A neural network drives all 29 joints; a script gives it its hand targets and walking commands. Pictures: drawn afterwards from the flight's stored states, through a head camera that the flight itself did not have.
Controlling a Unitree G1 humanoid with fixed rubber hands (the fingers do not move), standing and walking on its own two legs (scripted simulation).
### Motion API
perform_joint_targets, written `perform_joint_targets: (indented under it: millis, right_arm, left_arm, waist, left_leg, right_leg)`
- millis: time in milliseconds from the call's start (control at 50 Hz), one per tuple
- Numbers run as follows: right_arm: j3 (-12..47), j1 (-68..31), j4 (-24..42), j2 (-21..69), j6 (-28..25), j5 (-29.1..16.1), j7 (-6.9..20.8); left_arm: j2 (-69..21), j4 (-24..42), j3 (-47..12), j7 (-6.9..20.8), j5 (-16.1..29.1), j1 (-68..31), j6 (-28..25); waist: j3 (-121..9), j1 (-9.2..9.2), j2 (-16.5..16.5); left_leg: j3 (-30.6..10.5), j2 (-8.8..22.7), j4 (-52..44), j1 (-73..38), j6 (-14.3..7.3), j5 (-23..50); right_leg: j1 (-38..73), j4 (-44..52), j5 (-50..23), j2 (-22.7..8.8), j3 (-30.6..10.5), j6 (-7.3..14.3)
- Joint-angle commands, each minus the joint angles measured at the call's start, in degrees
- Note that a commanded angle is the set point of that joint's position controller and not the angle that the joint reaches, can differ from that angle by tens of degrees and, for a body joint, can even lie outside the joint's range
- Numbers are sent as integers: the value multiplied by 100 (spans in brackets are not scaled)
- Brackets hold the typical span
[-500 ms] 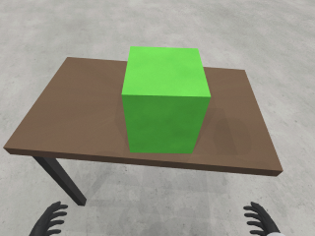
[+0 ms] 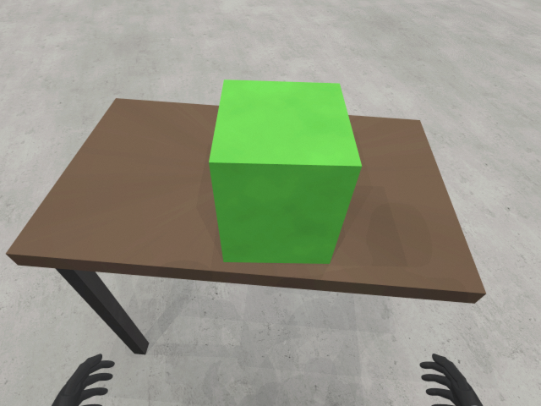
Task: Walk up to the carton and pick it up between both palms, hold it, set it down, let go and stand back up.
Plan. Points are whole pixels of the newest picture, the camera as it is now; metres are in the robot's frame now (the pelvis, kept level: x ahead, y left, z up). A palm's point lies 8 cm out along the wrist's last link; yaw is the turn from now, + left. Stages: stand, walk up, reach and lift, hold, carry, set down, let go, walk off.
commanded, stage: stand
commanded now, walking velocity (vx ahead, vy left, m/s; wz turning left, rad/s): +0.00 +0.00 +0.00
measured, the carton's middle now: (279, 176) +0.47 -0.01 +0.06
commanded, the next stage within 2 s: none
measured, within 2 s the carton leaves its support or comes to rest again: neither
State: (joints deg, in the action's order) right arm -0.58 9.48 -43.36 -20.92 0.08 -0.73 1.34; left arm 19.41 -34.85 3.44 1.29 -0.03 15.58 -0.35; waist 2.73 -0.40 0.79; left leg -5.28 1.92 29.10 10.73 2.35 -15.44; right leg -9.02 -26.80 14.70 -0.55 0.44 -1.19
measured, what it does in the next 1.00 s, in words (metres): stands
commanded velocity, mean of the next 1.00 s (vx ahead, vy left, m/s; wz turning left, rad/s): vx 0.00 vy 0.00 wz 0.00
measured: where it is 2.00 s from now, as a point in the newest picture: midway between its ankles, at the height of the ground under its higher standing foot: outside the picture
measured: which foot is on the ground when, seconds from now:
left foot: down 0.00-1.00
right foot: down 0.00-1.00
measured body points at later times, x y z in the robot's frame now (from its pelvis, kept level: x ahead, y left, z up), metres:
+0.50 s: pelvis -0.01 +0.00 +0.00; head -0.01 +0.00 +0.45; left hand +0.13 +0.29 -0.08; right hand +0.13 -0.30 -0.10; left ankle +0.01 +0.15 -0.74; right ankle +0.00 -0.13 -0.74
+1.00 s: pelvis -0.01 +0.00 +0.00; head -0.01 +0.00 +0.45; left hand +0.13 +0.29 -0.09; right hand +0.12 -0.30 -0.10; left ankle +0.01 +0.15 -0.74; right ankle +0.00 -0.13 -0.74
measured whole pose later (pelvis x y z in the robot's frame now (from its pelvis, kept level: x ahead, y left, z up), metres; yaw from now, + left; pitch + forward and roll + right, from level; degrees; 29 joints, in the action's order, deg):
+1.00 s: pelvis -0.01 +0.00 +0.00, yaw +0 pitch -3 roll -1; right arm -0.6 9.5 -47.2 -21.1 0.1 -0.7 1.3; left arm 19.4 -38.8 3.4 1.3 0.0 13.8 -0.4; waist 2.7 -0.4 0.8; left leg -5.3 1.9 28.1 10.7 2.6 -14.4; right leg -9.5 -26.9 14.3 -0.6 0.4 -1.2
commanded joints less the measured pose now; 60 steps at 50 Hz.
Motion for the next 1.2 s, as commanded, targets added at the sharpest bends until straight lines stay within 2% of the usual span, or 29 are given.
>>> perform_joint_targets:
  millis: [0,60,100,120,160,200,320,380,400,440,480,500,560,580,600,640,660,700,780,840,880,900,940,960,1000,1020,1060,1160,1180]
  right_arm:
    - [-370,-274,243,-1187,-163,151,-149]
    - [-345,26,141,-1154,-177,102,-106]
    - [-365,-83,224,-1154,-176,92,-153]
    - [-341,-118,188,-1089,-163,111,-159]
    - [-375,-272,228,-1241,-168,136,-118]
    - [-395,-104,146,-1219,-190,67,-139]
    - [-301,-142,128,-1036,-163,96,-124]
    - [-317,66,36,-1102,-144,122,-137]
    - [-386,-302,130,-1385,-186,150,-116]
    - [-335,-84,101,-1087,-223,65,-113]
    - [-362,-56,49,-1266,-187,96,-178]
    - [-349,-99,-10,-1281,-194,102,-139]
    - [-371,12,-98,-1103,-182,90,-133]
    - [-366,-130,-94,-1321,-161,98,-138]
    - [-410,-242,17,-1308,-168,71,-122]
    - [-367,-235,-37,-1166,-159,90,-132]
    - [-369,-147,-81,-1378,-170,95,-152]
    - [-375,-118,-63,-1269,-167,86,-154]
    - [-397,-92,-118,-1339,-181,63,-129]
    - [-405,-41,-168,-1391,-167,86,-158]
    - [-328,-213,-92,-1185,-200,97,-156]
    - [-363,-257,-176,-1312,-197,95,-171]
    - [-390,-178,-187,-1257,-169,53,-157]
    - [-351,-164,-220,-1325,-163,54,-155]
    - [-305,-291,-110,-1129,-177,66,-170]
    - [-350,-140,-174,-1262,-131,72,-146]
    - [-270,-273,-171,-1040,-135,113,-132]
    - [-355,-222,-257,-1283,-152,54,-183]
    - [-371,-214,-294,-1319,-162,96,-180]
  left_arm:
    - [1127,-15,268,-123,28,-403,-205]
    - [1312,-9,272,-148,-24,-626,-205]
    - [1142,-36,200,-121,18,-595,-194]
    - [1272,-95,309,-137,22,-411,-191]
    - [1286,-121,294,-106,31,-448,-164]
    - [1204,-135,230,-112,25,-405,-171]
    - [1182,-98,248,-90,24,-492,-207]
    - [1290,-248,293,-106,-25,-577,-231]
    - [1228,-237,279,-127,40,-546,-220]
    - [1289,-223,267,-105,-67,-659,-195]
    - [1182,-216,253,-97,11,-617,-210]
    - [1181,-319,194,-117,70,-581,-186]
    - [1240,-303,236,-149,9,-524,-165]
    - [1137,-327,224,-105,72,-412,-147]
    - [1203,-311,219,-106,56,-438,-156]
    - [1191,-283,251,-99,26,-805,-165]
    - [1176,-335,268,-113,75,-477,-180]
    - [1232,-345,248,-114,23,-590,-244]
    - [1184,-361,267,-96,10,-616,-219]
    - [1189,-394,237,-97,70,-712,-216]
    - [1232,-503,238,-121,54,-568,-180]
    - [1085,-473,236,-104,63,-506,-193]
    - [1320,-377,277,-72,60,-626,-199]
    - [1189,-363,244,-80,100,-670,-181]
    - [1199,-493,254,-87,59,-412,-177]
    - [1332,-552,285,-125,16,-513,-176]
    - [1230,-500,261,-142,52,-465,-200]
    - [1180,-522,215,-126,92,-579,-194]
    - [1199,-521,225,-146,105,-565,-203]
  waist:
    - [44,84,481]
    - [-305,-78,211]
    - [1,-134,454]
    - [-347,-39,185]
    - [-90,98,345]
    - [-272,-85,286]
    - [-81,61,296]
    - [-114,-61,269]
    - [-121,101,386]
    - [37,-138,38]
    - [-74,-48,496]
    - [-105,40,119]
    - [-10,-98,66]
    - [-111,137,385]
    - [-2,57,445]
    - [-221,4,19]
    - [-193,133,68]
    - [-115,11,314]
    - [-23,69,-119]
    - [-101,-58,283]
    - [-290,-1,121]
    - [-52,97,454]
    - [-324,18,-140]
    - [-133,31,298]
    - [-130,84,507]
    - [-78,-106,174]
    - [36,90,-56]
    - [-75,13,184]
    - [-290,73,-202]
  left_leg:
    - [-169,440,-674,112,-298,1110]
    - [-180,509,-612,-145,-320,1246]
    - [-174,450,-669,48,-380,1148]
    - [-337,514,-660,-183,-436,1142]
    - [-268,474,-674,233,-446,1221]
    - [-263,453,-713,57,-322,921]
    - [-180,405,-724,81,-308,660]
    - [-256,481,-851,-25,-338,832]
    - [-317,497,-780,182,-374,827]
    - [-198,479,-647,-24,-284,678]
    - [-189,497,-791,-65,-267,876]
    - [-318,512,-776,-22,-356,830]
    - [-230,436,-799,-58,-321,888]
    - [-213,481,-799,150,-356,950]
    - [-195,387,-839,197,-284,860]
    - [-257,490,-844,-58,-289,836]
    - [-290,475,-808,-17,-323,918]
    - [-223,445,-750,-106,-236,819]
    - [-264,422,-781,126,-261,866]
    - [-96,421,-708,-13,-286,1044]
    - [-198,485,-729,-196,-326,1069]
    - [-158,488,-704,-18,-278,1144]
    - [-196,515,-785,-223,-276,935]
    - [-266,476,-701,-87,-286,1046]
    - [-203,531,-698,-150,-316,949]
    - [-195,427,-764,-229,-252,932]
    - [-237,486,-765,19,-268,1105]
    - [-199,515,-748,-89,-313,945]
    - [-319,541,-823,-74,-337,907]
  right_leg:
    - [-45,372,-984,-606,-484,316]
    - [97,371,-862,-578,-413,282]
    - [-12,421,-1155,-621,-475,289]
    - [94,311,-964,-564,-411,303]
    - [132,233,-932,-522,-346,277]
    - [110,349,-819,-571,-317,225]
    - [12,451,-568,-543,-454,238]
    - [-61,357,-574,-628,-518,293]
    - [92,473,-611,-533,-435,298]
    - [-131,563,-645,-619,-564,309]
    - [-124,499,-487,-647,-555,269]
    - [-92,491,-540,-583,-438,279]
    - [-139,464,-730,-602,-481,276]
    - [163,427,-810,-552,-387,257]
    - [133,419,-799,-591,-339,253]
    - [60,451,-657,-588,-453,277]
    - [-18,521,-544,-528,-457,289]
    - [-244,551,-350,-688,-632,297]
    - [-30,592,-475,-563,-441,291]
    - [-40,555,-945,-637,-445,223]
    - [-40,507,-815,-642,-529,322]
    - [-119,495,-633,-651,-523,298]
    - [-5,535,-464,-642,-483,259]
    - [-118,529,-552,-587,-518,232]
    - [-93,699,-457,-691,-589,284]
    - [-228,636,-548,-591,-578,305]
    - [-73,522,-763,-618,-489,244]
    - [-157,674,-610,-718,-674,272]
    - [81,522,-594,-699,-539,284]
